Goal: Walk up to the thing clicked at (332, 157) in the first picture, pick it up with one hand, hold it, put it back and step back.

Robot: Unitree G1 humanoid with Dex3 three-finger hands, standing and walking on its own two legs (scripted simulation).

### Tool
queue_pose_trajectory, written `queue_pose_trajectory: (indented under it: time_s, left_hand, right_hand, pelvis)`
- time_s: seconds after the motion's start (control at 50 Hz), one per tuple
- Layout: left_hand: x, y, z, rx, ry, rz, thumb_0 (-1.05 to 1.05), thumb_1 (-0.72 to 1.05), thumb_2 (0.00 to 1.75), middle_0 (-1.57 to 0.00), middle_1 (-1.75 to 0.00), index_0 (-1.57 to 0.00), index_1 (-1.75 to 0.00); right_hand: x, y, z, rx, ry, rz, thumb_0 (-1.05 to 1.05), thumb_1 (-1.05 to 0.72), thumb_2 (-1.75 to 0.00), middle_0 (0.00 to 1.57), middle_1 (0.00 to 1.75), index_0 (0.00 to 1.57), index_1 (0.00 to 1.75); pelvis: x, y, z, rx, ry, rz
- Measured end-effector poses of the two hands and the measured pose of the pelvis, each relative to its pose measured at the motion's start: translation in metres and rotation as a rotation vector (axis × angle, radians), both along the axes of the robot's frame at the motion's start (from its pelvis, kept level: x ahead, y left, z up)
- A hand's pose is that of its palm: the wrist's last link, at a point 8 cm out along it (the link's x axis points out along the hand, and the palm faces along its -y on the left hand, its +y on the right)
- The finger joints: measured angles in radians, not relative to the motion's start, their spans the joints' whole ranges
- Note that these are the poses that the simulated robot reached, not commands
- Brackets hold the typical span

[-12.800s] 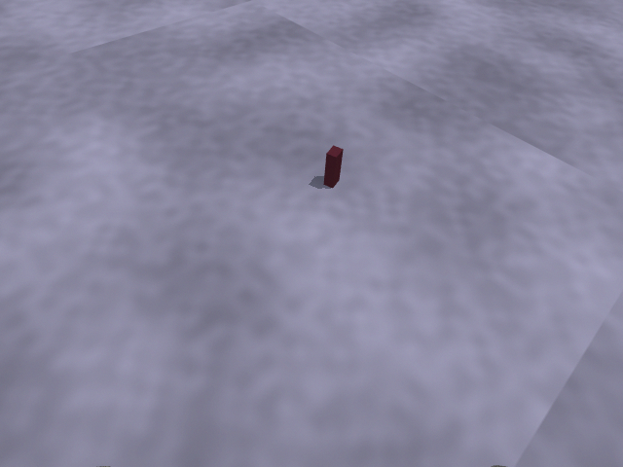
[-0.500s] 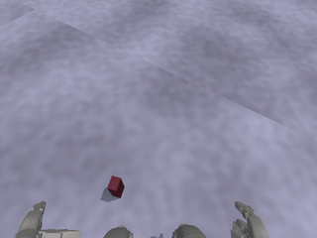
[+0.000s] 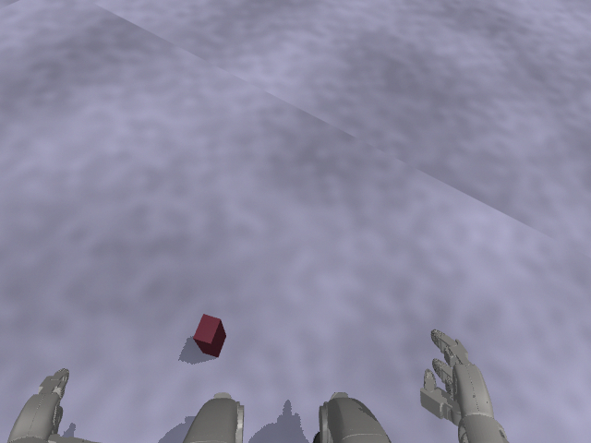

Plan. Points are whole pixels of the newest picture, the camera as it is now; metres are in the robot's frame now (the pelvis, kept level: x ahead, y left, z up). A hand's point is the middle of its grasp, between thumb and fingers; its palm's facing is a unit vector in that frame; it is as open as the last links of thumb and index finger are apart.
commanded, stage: go down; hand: left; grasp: from the side
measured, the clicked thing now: (211, 337) +0.38 +0.18 -0.60
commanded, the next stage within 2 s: none
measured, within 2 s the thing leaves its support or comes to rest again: neither
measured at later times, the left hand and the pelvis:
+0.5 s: hand (88, 385) +0.21 +0.30 -0.17, palm faces +0.06 -0.97 -0.25, open 17.3 cm; pelvis -0.04 +0.00 -0.09, yaw -1 degrees
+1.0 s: hand (94, 346) +0.28 +0.33 -0.25, palm faces +0.05 -0.98 -0.18, open 17.2 cm; pelvis -0.08 -0.01 -0.21, yaw -3 degrees
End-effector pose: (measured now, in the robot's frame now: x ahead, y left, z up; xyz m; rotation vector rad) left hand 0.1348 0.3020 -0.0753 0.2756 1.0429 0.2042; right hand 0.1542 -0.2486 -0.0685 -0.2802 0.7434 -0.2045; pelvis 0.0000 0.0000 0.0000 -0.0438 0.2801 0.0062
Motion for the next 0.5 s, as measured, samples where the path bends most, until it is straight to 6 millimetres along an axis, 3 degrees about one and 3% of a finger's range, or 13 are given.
queue_pose_trajectory:
  time_s: [0.3, 0.38, 0.5]
  left_hand:
    - [-0.011, 0.013, -0.019, -0.002, -0.062, 0.01, 0.0, -0.43, 0.14, -0.05, -0.07, -0.05, -0.07]
    - [0.006, 0.029, -0.041, -0.014, -0.137, 0.018, -0.01, -0.45, 0.14, -0.05, -0.07, -0.05, -0.08]
    - [0.055, 0.043, -0.071, -0.058, -0.33, -0.074, -0.01, -0.52, 0.12, -0.05, -0.09, -0.05, -0.09]
  right_hand:
    - [-0.02, 0.001, -0.02, -0.023, -0.008, 0.011, 0.01, -0.84, -0.89, 0.21, 0.3, 0.2, 0.29]
    - [-0.022, -0.003, -0.037, -0.046, -0.014, 0.042, 0.01, -0.84, -0.89, 0.21, 0.3, 0.2, 0.3]
    - [-0.031, -0.016, -0.084, -0.083, 0.027, 0.059, 0.01, -0.86, -0.89, 0.21, 0.3, 0.2, 0.3]
  pelvis:
    - [-0.02, 0.001, -0.023, -0.011, 0.037, 0.002]
    - [-0.03, -0.001, -0.043, -0.009, 0.08, -0.001]
    - [-0.044, -0.002, -0.087, -0.009, 0.157, -0.006]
